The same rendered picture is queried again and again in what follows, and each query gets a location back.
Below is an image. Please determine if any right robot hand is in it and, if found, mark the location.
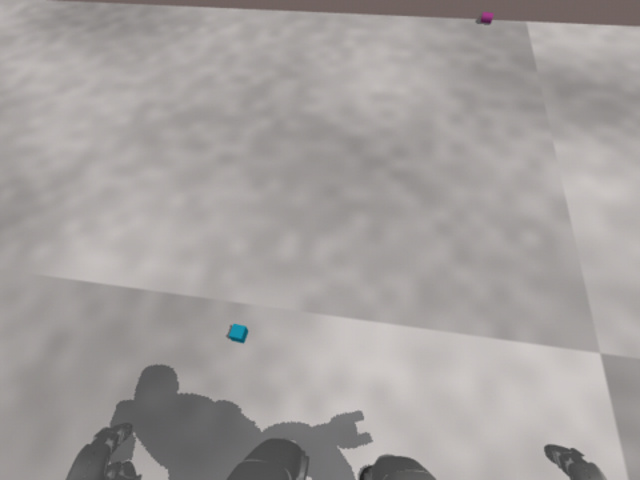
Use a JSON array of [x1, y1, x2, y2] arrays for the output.
[[544, 445, 607, 480]]

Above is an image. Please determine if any left robot hand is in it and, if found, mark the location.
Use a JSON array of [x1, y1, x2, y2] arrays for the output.
[[66, 423, 142, 480]]

